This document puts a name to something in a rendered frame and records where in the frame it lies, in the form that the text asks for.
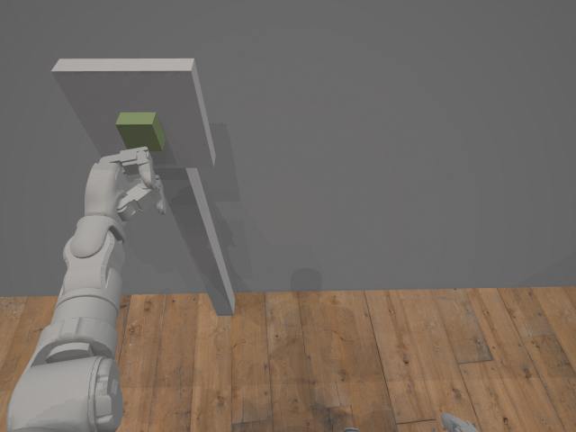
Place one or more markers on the robot left hand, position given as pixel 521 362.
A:
pixel 108 192

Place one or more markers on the button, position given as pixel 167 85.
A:
pixel 141 129

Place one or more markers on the robot right hand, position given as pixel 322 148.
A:
pixel 454 424

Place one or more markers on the panel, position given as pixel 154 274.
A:
pixel 99 89

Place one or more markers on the robot left forearm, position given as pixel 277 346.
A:
pixel 84 319

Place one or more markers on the left robot upper arm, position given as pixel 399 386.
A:
pixel 80 395

